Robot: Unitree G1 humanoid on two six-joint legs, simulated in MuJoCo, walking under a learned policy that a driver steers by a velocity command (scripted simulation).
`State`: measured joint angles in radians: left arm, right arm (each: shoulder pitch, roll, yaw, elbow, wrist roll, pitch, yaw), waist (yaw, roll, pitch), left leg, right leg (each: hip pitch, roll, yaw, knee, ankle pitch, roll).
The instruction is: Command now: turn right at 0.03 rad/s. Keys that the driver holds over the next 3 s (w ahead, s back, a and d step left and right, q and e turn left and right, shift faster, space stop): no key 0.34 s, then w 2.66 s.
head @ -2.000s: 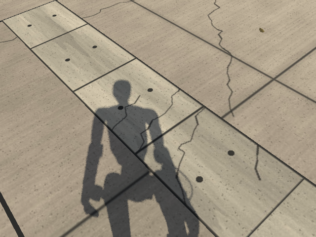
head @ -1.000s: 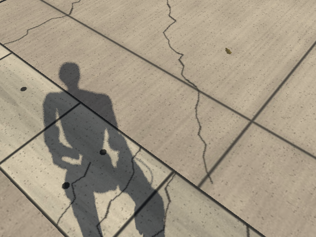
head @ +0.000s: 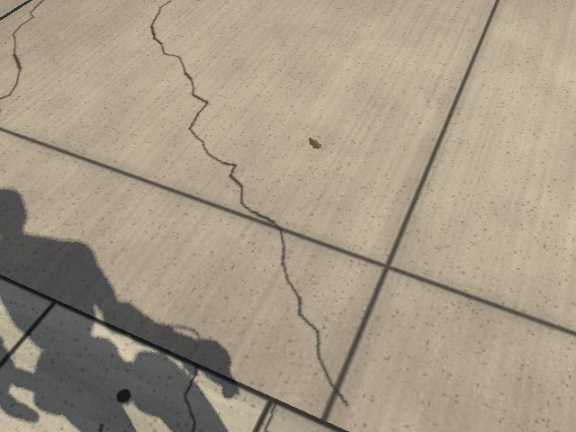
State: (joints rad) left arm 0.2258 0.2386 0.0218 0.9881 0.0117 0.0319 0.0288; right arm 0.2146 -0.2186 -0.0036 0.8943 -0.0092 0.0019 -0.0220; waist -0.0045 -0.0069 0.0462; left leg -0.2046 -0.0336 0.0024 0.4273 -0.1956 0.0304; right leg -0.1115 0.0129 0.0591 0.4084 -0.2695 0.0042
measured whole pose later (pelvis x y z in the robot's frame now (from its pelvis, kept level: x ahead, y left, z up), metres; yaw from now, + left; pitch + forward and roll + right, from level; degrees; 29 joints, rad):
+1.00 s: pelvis +0.20 +0.03 -0.01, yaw +1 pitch +1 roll +0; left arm 0.03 0.20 0.03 0.94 0.02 -0.03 -0.04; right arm 0.53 -0.14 0.00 1.10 -0.02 -0.10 -0.01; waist -0.05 -0.03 0.04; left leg 0.14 -0.07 0.04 0.15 -0.32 0.07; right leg -0.62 -0.04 -0.10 0.71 -0.09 -0.06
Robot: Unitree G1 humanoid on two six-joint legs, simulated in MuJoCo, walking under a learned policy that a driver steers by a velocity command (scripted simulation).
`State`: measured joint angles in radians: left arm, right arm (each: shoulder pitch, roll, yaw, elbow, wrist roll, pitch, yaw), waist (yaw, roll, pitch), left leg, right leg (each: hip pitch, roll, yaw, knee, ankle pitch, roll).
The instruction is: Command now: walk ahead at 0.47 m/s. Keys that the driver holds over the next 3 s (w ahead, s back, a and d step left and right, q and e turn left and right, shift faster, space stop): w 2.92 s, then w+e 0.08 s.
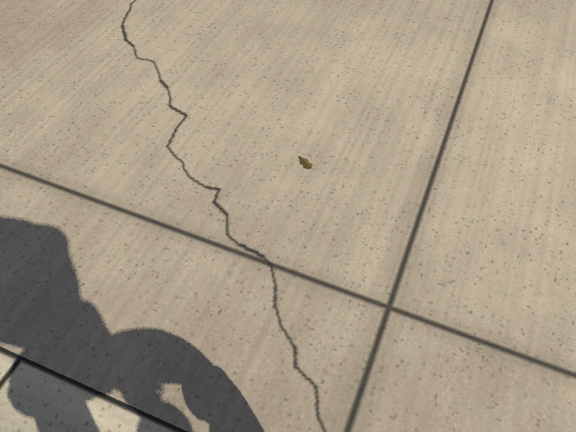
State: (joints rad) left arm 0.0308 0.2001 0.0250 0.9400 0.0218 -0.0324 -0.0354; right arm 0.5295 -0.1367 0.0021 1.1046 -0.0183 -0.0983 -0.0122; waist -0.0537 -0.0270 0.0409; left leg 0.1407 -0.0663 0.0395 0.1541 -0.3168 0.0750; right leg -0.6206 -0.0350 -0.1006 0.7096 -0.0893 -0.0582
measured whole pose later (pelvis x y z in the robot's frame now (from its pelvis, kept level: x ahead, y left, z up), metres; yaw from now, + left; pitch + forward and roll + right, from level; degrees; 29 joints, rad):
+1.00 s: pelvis +0.57 +0.01 +0.01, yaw +0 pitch +0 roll +1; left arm 0.13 0.21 0.05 0.93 0.03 -0.04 -0.03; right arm 0.45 -0.18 -0.04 1.07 -0.01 -0.09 0.00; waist -0.03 -0.04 0.04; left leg -0.01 -0.09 0.09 0.21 -0.20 0.10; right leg -0.64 -0.12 -0.01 0.87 -0.09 -0.03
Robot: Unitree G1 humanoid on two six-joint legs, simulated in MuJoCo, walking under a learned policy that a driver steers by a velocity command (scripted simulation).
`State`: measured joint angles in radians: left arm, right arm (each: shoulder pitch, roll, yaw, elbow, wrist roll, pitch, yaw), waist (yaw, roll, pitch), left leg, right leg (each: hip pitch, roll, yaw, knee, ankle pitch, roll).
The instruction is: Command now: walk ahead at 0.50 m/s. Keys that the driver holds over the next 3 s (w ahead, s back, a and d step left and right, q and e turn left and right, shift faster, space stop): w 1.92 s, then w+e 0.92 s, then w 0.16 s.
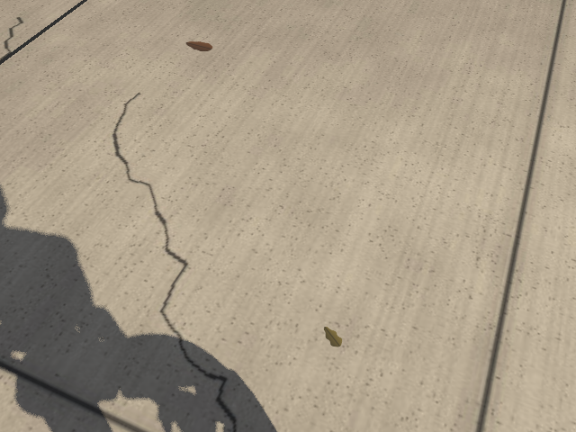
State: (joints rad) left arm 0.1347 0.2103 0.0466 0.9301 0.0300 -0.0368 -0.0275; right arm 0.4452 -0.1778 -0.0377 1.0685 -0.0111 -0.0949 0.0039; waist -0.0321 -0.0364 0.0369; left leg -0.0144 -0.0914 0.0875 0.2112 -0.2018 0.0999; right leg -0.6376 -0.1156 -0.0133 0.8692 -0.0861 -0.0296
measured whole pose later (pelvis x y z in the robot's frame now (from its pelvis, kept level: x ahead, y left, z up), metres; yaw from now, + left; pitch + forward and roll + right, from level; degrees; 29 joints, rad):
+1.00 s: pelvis +0.55 +0.00 +0.00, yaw +0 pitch -1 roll +0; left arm 0.24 0.22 0.06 0.97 0.04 -0.05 -0.02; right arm 0.32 -0.20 -0.06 1.02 -0.01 -0.09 0.00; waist 0.00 -0.03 0.04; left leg -0.15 -0.07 0.10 0.32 -0.17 0.10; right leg -0.52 -0.08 0.00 1.08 -0.25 -0.06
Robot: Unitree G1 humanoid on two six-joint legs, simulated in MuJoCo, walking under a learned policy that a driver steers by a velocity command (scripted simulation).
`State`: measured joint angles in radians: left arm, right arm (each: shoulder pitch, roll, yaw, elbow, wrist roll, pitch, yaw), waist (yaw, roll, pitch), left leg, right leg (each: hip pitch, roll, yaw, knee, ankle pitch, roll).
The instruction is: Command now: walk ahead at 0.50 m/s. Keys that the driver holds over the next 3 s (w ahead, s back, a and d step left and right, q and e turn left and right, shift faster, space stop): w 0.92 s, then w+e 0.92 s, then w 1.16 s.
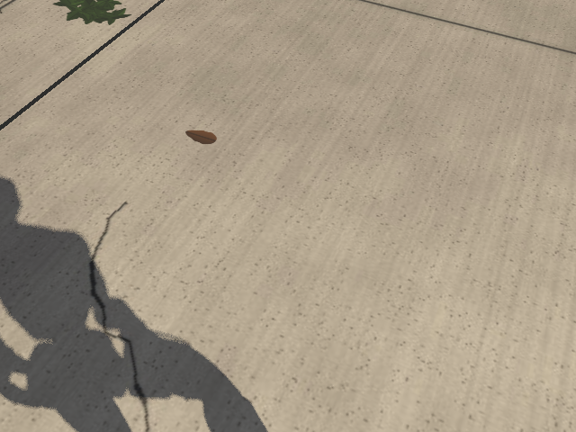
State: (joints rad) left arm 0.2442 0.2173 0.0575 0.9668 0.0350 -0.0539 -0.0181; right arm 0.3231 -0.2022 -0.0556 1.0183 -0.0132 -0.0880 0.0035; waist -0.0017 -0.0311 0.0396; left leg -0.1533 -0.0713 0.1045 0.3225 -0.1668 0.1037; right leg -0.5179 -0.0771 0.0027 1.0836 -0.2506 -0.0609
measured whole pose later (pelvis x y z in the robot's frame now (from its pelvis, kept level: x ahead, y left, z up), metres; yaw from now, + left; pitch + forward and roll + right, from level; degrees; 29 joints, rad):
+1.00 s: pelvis +0.54 -0.01 -0.01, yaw -1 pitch +0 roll +0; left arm 0.39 0.19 0.04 1.04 0.00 -0.07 0.01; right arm 0.12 -0.21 -0.06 0.91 -0.03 -0.08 0.01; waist 0.03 -0.02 0.06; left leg -0.36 -0.02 0.12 0.53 -0.17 0.10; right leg -0.23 0.02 -0.01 1.09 -0.41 -0.09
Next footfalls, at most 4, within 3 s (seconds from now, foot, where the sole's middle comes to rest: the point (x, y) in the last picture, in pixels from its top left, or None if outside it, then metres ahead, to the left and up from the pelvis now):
0.34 right None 0.35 -0.12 -0.78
0.90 left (267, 368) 0.65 0.06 -0.78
1.46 right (338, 281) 0.91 -0.13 -0.78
2.02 left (331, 184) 1.28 -0.13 -0.78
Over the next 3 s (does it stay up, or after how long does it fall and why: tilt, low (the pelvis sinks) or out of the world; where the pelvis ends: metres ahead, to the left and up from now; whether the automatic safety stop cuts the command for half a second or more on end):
stays up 1.49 -0.42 -0.01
